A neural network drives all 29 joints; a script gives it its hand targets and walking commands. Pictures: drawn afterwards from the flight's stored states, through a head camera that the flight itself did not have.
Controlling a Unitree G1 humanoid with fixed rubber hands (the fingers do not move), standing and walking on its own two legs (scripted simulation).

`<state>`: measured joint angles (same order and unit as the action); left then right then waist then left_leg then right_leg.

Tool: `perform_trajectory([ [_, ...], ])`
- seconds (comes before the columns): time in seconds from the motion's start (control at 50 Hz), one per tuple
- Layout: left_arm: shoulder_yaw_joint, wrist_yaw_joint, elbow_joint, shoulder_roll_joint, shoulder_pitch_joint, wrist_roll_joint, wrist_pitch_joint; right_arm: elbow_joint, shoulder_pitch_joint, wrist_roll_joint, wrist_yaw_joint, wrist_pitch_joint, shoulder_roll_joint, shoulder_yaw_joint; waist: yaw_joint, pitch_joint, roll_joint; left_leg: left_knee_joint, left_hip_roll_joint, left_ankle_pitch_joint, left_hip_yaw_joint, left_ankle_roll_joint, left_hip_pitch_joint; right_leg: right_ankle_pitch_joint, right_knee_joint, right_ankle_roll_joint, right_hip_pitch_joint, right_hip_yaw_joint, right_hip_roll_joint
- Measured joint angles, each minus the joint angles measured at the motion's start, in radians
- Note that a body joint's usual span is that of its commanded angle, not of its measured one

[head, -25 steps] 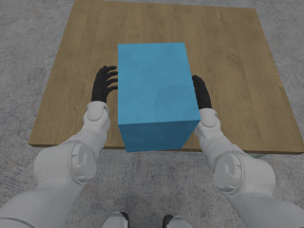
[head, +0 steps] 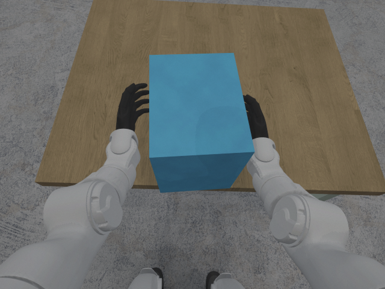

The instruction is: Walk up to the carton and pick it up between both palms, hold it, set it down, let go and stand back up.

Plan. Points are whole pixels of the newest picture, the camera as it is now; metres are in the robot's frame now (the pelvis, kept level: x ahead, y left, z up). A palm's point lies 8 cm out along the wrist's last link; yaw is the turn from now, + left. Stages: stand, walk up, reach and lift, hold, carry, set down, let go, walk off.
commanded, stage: reach and lift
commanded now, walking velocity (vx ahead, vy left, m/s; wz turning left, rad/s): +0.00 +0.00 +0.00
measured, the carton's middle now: (193, 128) +0.46 +0.01 -0.02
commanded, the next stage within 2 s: none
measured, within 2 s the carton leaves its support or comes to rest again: leaves its support in 1.26 s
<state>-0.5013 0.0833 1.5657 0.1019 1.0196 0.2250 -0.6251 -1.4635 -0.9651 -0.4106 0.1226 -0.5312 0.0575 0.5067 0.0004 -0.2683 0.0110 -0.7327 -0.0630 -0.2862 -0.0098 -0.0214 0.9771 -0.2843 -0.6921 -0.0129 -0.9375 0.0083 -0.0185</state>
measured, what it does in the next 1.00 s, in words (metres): stands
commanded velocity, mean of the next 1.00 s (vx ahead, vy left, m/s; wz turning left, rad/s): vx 0.00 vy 0.00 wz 0.00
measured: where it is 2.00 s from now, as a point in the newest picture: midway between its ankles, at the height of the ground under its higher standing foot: outside the picture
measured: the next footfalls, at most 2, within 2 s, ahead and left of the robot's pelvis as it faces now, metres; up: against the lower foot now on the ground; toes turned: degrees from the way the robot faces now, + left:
none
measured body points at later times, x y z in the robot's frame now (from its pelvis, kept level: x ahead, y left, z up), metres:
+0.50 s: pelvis -0.01 +0.00 +0.00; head +0.12 +0.01 +0.43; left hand +0.44 +0.15 +0.01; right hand +0.44 -0.12 +0.00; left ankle +0.01 +0.13 -0.70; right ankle +0.00 -0.13 -0.70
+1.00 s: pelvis -0.02 +0.01 +0.00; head +0.09 +0.02 +0.44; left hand +0.42 +0.16 +0.02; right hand +0.41 -0.11 +0.01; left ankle +0.01 +0.13 -0.70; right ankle +0.00 -0.13 -0.70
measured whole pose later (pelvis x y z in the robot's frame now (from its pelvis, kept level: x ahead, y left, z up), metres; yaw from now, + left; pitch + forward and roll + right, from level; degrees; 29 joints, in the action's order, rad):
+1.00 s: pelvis -0.02 +0.01 +0.00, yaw -1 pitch +29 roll -3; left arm -0.27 0.17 1.57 0.08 0.98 0.02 -0.61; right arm -1.46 -0.92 -0.24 0.16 -0.50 0.03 0.35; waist 0.00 -0.28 0.02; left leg -0.69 -0.06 -0.23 -0.01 -0.01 0.97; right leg -0.21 -0.62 -0.02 -0.91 0.01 -0.02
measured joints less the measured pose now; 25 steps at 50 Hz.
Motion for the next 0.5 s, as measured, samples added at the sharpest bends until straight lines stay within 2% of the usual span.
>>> perform_trajectory([
  [0.32, 0.0, 0.016, 0.0, -0.011, -0.006, 0.0, -0.031, 0.0, 0.014, 0.002, 0.011, -0.039, -0.003, 0.0, 0.0, 0.001, 0.0, 0.014, 0.0, 0.013, -0.001, 0.002, 0.0, 0.016, 0.019, 0.0, 0.002, 0.0, 0.0],
  [0.5, 0.01, 0.027, 0.0, -0.013, -0.008, -0.023, -0.012, 0.0, 0.025, 0.028, 0.022, -0.037, -0.022, 0.0, 0.0, 0.001, 0.0, 0.034, 0.0, 0.033, -0.002, 0.005, -0.001, 0.041, 0.049, -0.001, 0.007, 0.0, 0.0],
])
